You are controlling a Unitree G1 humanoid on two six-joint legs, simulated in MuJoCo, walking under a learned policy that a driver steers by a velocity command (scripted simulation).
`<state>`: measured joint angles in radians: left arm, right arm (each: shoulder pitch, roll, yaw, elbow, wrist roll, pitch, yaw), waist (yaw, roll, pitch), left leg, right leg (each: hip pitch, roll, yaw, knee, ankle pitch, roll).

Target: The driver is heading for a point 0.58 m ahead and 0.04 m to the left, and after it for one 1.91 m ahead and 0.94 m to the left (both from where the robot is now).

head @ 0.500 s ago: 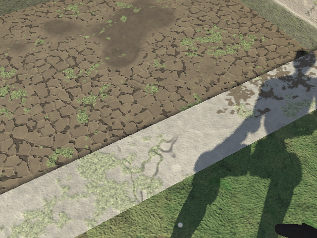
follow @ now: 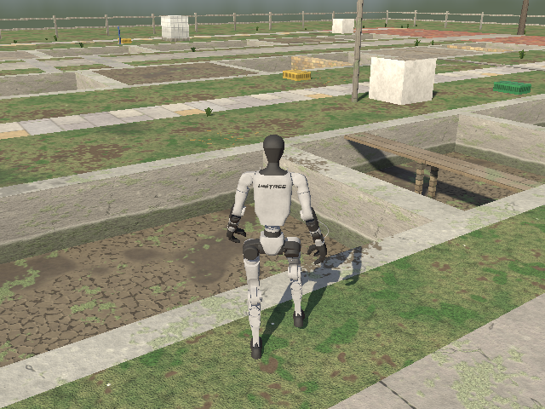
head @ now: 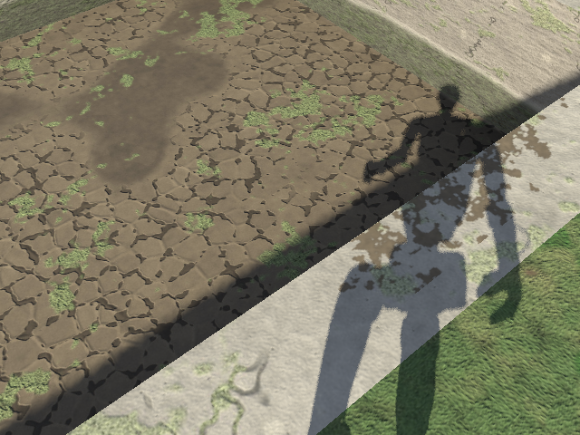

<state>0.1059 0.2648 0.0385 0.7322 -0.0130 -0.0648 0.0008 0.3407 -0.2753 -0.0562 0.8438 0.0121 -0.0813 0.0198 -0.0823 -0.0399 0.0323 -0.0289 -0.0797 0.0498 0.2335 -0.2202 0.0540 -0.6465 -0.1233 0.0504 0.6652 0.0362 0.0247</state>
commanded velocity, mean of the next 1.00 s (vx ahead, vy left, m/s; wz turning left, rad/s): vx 0.41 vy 0.00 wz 0.10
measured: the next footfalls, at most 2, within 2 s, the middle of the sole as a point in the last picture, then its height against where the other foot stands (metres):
right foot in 0.12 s outside the picture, level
left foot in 0.64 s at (248, 425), level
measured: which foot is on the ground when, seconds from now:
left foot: down 0.00-0.14, up 0.16-0.62, down 0.64-1.00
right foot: up 0.00-0.10, down 0.12-0.66, up 0.68-1.00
